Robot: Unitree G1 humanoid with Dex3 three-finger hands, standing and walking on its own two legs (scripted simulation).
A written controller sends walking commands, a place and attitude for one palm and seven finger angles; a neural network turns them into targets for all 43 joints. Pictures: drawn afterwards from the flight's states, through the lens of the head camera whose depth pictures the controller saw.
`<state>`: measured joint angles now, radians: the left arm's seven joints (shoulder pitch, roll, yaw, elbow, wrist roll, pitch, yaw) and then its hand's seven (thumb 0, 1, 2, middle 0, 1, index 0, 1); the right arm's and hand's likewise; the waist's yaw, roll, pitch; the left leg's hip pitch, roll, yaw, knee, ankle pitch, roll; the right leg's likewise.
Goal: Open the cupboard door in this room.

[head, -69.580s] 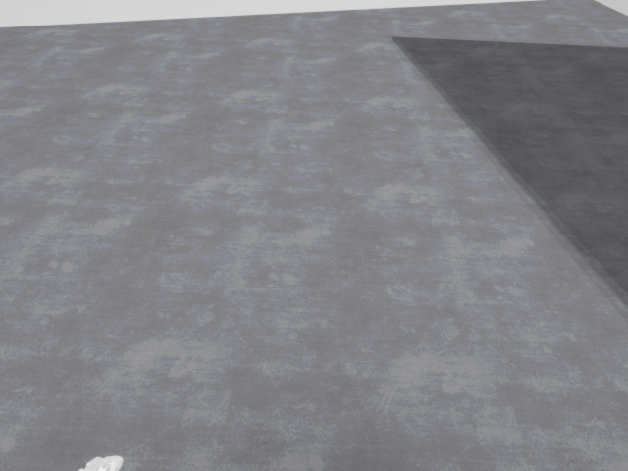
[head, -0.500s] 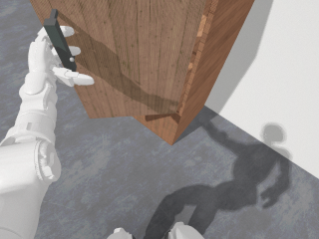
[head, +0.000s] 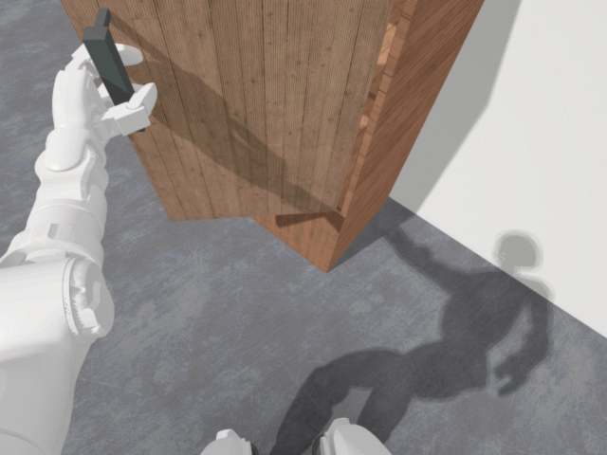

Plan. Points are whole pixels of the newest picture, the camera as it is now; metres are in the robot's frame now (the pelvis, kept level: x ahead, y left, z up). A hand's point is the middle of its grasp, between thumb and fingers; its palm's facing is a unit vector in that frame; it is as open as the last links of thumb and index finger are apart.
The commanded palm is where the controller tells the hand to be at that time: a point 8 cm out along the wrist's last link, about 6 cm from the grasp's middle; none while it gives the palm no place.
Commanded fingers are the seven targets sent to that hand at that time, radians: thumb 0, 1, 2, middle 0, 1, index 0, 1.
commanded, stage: close the thumb around the handle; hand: left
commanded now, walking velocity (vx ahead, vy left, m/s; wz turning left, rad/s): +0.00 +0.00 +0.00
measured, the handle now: (121, 74) +0.59 +0.18 +0.12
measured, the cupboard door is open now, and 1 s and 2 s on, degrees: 45 71 88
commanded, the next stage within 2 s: pull the door open along its arc in 0.16 s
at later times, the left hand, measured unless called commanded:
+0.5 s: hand (138, 110) +0.53 +0.15 +0.11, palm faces +0.00 -1.00 +0.00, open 5.7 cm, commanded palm +0.48 +0.20 +0.12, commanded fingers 0.00 0.90 0.90 -0.40 -1.35 -0.40 -1.35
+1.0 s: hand (189, 201) +0.39 +0.09 +0.12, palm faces +0.36 -0.93 +0.04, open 6.1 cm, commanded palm +0.33 +0.14 +0.12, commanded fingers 0.00 0.90 0.90 -0.40 -1.35 -0.40 -1.35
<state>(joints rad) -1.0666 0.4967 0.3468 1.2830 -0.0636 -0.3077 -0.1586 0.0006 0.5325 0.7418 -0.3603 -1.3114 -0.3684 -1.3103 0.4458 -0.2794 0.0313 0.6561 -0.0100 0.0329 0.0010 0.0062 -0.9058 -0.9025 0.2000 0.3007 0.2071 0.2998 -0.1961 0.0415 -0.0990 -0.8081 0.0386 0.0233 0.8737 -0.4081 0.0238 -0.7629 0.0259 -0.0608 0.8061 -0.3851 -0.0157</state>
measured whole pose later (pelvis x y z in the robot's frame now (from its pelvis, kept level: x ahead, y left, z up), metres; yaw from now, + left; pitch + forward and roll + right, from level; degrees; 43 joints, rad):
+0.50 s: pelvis +0.01 +0.00 +0.00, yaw -1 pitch +19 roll -2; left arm -0.94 0.46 0.37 1.16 -0.09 -0.30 -0.17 0.01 0.73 0.79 -0.35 -1.35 -0.36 -1.35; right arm 0.47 -0.28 0.02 0.63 -0.01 0.05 0.01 0.01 -0.91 -0.90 0.20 0.30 0.21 0.30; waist -0.18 0.05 -0.12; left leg -0.77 0.05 0.05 0.84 -0.41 0.02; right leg -0.73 0.04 -0.03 0.78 -0.38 -0.01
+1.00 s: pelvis +0.01 -0.01 +0.02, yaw +0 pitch +8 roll +0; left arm -0.27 -0.07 0.04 0.32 -0.02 -0.07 0.45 0.02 0.67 0.76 -0.33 -1.29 -0.35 -1.31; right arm 0.22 -0.20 0.00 0.57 -0.03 0.06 0.03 0.01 -0.91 -0.90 0.20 0.30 0.20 0.30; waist -0.03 0.04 -0.13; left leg -0.48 0.02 0.04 0.71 -0.38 0.00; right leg -0.46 0.02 -0.04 0.70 -0.38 -0.03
